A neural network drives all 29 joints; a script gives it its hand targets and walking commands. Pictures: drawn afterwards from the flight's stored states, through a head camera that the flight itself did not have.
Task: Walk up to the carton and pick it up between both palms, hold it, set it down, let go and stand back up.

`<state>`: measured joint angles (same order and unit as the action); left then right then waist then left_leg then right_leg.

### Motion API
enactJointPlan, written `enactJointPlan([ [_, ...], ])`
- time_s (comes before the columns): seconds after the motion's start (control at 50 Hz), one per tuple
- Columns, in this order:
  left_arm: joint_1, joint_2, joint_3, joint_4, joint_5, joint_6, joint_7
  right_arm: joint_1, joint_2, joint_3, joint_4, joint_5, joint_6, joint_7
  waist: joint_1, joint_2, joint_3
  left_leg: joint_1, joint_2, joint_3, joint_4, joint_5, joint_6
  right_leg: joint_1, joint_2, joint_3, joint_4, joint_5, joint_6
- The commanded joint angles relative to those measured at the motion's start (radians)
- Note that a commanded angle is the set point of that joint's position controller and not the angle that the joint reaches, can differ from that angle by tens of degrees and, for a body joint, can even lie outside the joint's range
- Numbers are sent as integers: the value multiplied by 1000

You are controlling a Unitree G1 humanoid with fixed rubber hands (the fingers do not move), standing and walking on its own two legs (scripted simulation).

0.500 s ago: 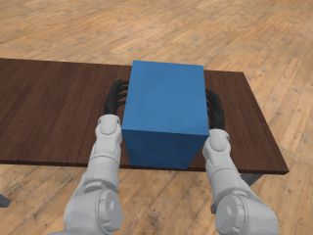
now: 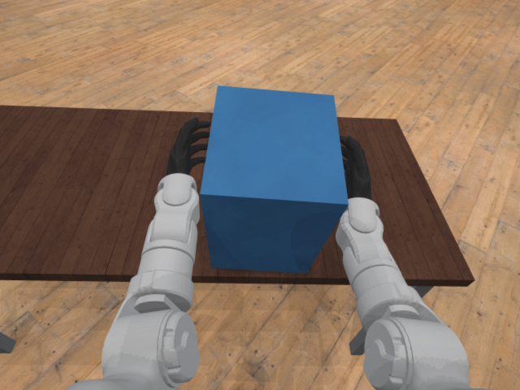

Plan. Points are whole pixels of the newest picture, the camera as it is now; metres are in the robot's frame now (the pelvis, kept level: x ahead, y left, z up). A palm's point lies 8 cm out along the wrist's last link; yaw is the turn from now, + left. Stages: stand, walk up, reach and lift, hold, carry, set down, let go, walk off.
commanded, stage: reach and lift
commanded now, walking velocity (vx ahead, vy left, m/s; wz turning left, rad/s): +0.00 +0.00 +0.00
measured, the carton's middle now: (266, 189) +0.42 +0.02 +0.07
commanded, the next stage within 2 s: hold in 1.94 s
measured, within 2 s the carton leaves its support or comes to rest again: neither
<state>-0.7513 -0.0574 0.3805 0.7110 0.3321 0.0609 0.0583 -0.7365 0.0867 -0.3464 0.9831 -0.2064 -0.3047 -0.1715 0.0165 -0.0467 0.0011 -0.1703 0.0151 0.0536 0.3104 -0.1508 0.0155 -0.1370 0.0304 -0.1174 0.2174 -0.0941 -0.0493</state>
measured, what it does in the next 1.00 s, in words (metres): stands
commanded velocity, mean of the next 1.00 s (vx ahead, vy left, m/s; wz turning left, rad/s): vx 0.00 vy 0.00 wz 0.00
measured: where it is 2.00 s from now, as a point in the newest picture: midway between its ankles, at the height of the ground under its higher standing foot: outside the picture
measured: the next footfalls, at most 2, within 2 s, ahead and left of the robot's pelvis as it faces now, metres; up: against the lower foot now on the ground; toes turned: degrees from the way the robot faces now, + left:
none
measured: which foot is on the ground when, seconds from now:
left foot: down 0.00-1.00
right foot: down 0.00-1.00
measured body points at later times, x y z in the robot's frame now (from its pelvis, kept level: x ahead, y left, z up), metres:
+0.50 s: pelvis -0.03 +0.01 +0.00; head -0.03 +0.05 +0.44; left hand +0.38 +0.16 +0.16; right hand +0.37 -0.12 +0.15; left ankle +0.01 +0.11 -0.75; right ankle +0.02 -0.09 -0.75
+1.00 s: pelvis -0.02 +0.00 +0.00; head -0.05 +0.03 +0.44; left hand +0.38 +0.15 +0.21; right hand +0.38 -0.12 +0.21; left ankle +0.01 +0.11 -0.75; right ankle +0.01 -0.09 -0.75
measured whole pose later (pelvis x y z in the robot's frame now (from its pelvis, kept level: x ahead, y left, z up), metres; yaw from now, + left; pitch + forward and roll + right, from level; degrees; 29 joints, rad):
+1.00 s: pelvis -0.02 +0.00 +0.00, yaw +2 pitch -13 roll -1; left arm -0.79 -0.05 0.36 0.26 0.42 0.73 -0.03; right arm -0.84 0.05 -0.15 0.69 0.07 0.22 -0.16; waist -0.11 -0.09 0.13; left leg 0.05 0.00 0.03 0.35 -0.18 0.02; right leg 0.08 0.02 -0.14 0.28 -0.14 -0.04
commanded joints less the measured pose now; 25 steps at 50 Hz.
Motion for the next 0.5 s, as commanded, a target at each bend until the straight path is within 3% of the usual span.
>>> enactJointPlan([
  [0.0, -472, -542, -350, -99, -13, 98, -194, -599, 457, 359, -168, 13, 37, 107, -30, 4, -423, 101, -28, 36, -23, 269, -25, 392, -29, 27, 54, 354, 89],
  [0.1, -425, -542, -386, -247, -22, 246, -229, -659, 405, 457, -373, 125, 95, 82, -50, 13, -391, 183, -32, 14, 13, 393, -38, 430, -24, 13, 72, 473, 99],
  [0.2, -410, -536, -443, -404, -25, 359, -227, -666, 360, 530, -505, 204, 154, 72, -75, 53, -362, 249, -30, -7, 41, 433, -54, 379, -14, -4, 65, 406, 87],
  [0.28, -451, -514, -474, -504, -29, 416, -220, -621, 342, 513, -507, 227, 209, 77, -105, 87, -327, 288, -26, -10, 33, 360, -62, 298, -11, -21, 45, 252, 76],
  [0.32, -475, -502, -470, -493, -31, 438, -212, -622, 324, 475, -490, 222, 238, 85, -116, 106, -294, 290, -21, -15, 14, 263, -60, 238, -15, -24, 27, 132, 69],
  [0.36, -498, -493, -461, -483, -33, 461, -205, -636, 318, 435, -487, 210, 261, 95, -119, 117, -275, 268, -15, -13, -13, 154, -50, 202, -20, -28, 22, 34, 64],
  [0.48, -603, -508, -468, -467, -78, 497, -171, -778, 342, 392, -525, 185, 293, 121, -107, 93, -379, 228, 2, -18, -45, -13, -21, 169, -16, -39, 46, -55, 67],
])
